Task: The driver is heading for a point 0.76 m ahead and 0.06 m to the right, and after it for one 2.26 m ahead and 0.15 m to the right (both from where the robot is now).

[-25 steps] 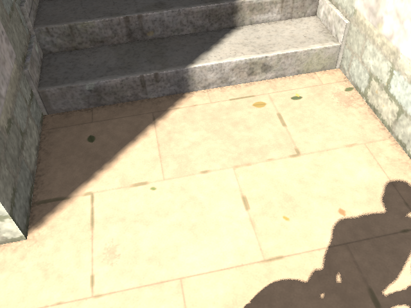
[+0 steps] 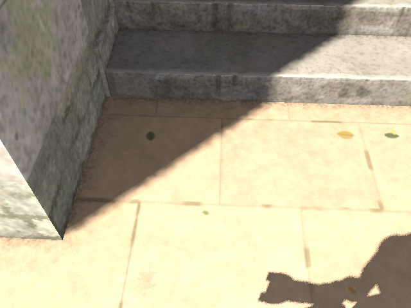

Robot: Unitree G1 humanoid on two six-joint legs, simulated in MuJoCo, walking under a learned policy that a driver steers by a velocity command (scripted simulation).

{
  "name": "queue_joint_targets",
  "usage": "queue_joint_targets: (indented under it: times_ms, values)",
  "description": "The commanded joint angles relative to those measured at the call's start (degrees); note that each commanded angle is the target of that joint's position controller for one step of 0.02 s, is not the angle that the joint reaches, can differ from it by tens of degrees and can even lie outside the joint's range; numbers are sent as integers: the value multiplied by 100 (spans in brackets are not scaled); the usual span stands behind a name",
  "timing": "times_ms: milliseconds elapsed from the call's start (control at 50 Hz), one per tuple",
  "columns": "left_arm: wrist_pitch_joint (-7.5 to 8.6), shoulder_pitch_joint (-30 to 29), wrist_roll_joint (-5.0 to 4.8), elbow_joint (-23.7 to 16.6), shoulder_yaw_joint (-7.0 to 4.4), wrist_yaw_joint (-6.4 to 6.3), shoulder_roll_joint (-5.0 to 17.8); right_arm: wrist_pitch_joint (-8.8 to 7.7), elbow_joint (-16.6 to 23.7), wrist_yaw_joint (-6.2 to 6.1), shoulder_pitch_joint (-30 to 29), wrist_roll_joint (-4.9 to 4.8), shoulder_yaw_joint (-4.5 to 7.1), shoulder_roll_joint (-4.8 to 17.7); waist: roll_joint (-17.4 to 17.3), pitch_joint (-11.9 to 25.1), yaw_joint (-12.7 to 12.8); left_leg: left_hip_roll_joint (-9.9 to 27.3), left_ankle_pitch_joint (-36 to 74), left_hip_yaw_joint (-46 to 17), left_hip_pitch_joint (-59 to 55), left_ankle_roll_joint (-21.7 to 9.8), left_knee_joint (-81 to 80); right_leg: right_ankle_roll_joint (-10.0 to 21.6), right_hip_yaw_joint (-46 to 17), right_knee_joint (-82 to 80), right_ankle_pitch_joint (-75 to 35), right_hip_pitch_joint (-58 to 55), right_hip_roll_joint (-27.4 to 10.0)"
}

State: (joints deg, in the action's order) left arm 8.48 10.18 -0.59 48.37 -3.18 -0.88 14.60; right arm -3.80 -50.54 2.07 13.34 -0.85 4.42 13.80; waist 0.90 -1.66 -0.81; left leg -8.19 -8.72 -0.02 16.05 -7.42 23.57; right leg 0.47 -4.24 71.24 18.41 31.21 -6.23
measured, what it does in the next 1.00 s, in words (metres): walks ahead: right foot, then left foot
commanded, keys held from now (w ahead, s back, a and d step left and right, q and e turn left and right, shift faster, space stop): w+q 0.20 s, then w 0.36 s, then w+e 0.44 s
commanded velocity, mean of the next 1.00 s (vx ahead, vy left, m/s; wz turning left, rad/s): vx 0.50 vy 0.00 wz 0.10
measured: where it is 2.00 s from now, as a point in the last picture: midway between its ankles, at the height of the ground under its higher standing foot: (216, 224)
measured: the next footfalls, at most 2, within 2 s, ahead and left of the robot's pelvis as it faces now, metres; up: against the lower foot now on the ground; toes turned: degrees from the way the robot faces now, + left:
right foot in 0.30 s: +0.38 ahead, -0.14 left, +0.00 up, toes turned +12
left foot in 0.76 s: +0.53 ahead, +0.14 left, +0.00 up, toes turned +9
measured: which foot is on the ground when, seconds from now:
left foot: down 0.00-0.32, up 0.34-0.74, down 0.76-1.00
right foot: up 0.00-0.28, down 0.30-0.78, up 0.80-1.00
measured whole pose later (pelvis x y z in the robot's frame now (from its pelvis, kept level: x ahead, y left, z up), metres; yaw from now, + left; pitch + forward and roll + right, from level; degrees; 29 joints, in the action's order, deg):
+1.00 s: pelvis +0.52 +0.02 +0.01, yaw +2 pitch +1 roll +1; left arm 2.7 13.4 -1.3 41.9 -3.4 0.9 19.0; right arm -5.7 -46.2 0.2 17.8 1.0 3.1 16.5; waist 3.5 -0.7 -2.3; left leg 0.8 -10.8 6.2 8.2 -0.8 17.7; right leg -0.6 -2.4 61.0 14.3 37.2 -5.0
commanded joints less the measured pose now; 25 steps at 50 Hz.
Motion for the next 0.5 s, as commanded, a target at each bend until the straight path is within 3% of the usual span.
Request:
queue_joint_targets:
  times_ms: [20, 60, 100, 120, 180, 240, 280, 300, 320, 340, 360, 380, 400, 420, 460, 500]
  values:
    - [-111, 311, 153, -396, -154, -61, 490, -138, 524, -125, -266, -1, 117, 730, -79, 176, 332, 1480, 1356, -1577, 152, -1074, -1251, -258, 109, -804, -502, 351, -208]
    - [-133, -264, 192, -631, -121, -94, 428, -119, 519, -216, 36, -1, 161, 887, -262, 96, 144, 1287, 1516, -1372, 310, -940, -1186, -374, 245, -1775, -1215, 381, -46]
    - [-130, -766, 135, -815, -52, -76, 321, -68, 477, -296, 363, -66, 177, 946, -361, 117, -85, 1151, 980, -1384, 143, -757, -1060, -405, 203, -2889, -1885, 299, 182]
    - [-115, -957, 148, -875, -45, -56, 361, -36, 506, -284, 433, -41, 185, 999, -391, 111, -181, 1124, 748, -1436, 101, -669, -1003, -411, 204, -3280, -2124, 182, 295]
    - [-63, -1405, 45, -1077, -44, 45, 477, 18, 502, -284, 626, -68, 178, 969, -577, 161, -367, 1277, 336, -1771, -239, -548, -716, -404, 150, -3945, -2289, -15, 489]
    - [45, -1328, 42, -1135, -110, 175, 713, 64, 500, -326, 729, -39, 165, 928, -742, 256, -283, 1589, 352, -2192, -910, -406, -158, -183, 53, -4336, -1844, -199, 520]
    - [117, -670, 91, -983, -192, 200, 850, 77, 519, -326, 685, 19, 140, 873, -870, 469, 65, 1496, 1203, -2170, -1070, -235, 448, 120, 237, -4603, -1574, -1027, 617]
    - [155, 66, 173, -857, -277, 185, 1074, 55, 586, -288, 623, 73, 54, 664, -722, 1041, 419, 1191, 1440, -1895, -749, -64, 1497, 442, -49, -4462, -1693, -2212, 240]
    - [150, 1044, 275, -693, -401, 155, 1535, 4, 667, -268, 1106, 39, -52, 357, 328, 2018, 522, 538, 288, -1237, 883, 308, 3494, 1201, -1812, -4387, -1401, -4463, -920]
    - [56, 1562, 135, -386, -463, 219, 1544, -70, 568, -231, 1744, -111, -129, 307, 1983, 2509, 430, 224, -2366, -943, 2302, 496, 5006, 1858, -4139, -5166, -98, -5427, -1819]
    - [30, 1288, 29, -527, -316, 221, 1005, -98, 543, -225, 1364, -195, -23, 875, 1155, 1711, 565, 540, -2095, -1251, 2954, 477, 5632, 1640, -4007, -5388, 744, -4969, -1683]
    - [-42, 959, 55, -582, -257, 195, 792, -128, 701, -213, 623, -212, -10, 972, 506, 974, 658, 763, -1650, -1040, 3118, 486, 5778, 1437, -3021, -5372, 427, -4252, -1406]
    - [-86, 608, 114, -618, -208, 187, 748, -153, 832, -214, 231, -117, -14, 934, 104, 495, 499, 945, -1280, -896, 2932, 486, 5442, 1357, -2344, -5494, -421, -3380, -1161]
    - [-90, 387, 150, -635, -153, 196, 622, -146, 868, -215, 113, -20, 24, 906, 66, 305, 306, 1154, -1075, -834, 2646, 481, 5014, 1292, -1881, -5608, -1077, -2823, -936]
    - [-87, 296, 144, -579, -102, 234, 533, -84, 853, -192, 307, -24, 7, 680, 325, 274, 69, 1313, -1001, -614, 2097, 514, 4413, 1249, -1323, -5851, -1628, -2260, -674]
    - [-82, 378, 81, -491, -136, 247, 698, -36, 905, -187, 243, 18, -48, 492, 419, 223, 35, 1366, -822, -393, 1952, 602, 3677, 1314, -897, -6038, -2051, -2049, -594]
Keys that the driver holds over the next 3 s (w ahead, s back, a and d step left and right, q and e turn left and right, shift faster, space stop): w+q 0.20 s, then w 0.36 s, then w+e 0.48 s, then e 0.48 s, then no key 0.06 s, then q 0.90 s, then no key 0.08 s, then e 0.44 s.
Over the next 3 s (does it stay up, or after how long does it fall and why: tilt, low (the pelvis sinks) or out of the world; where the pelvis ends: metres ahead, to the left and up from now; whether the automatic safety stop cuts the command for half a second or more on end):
stays up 0.76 0.01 -0.01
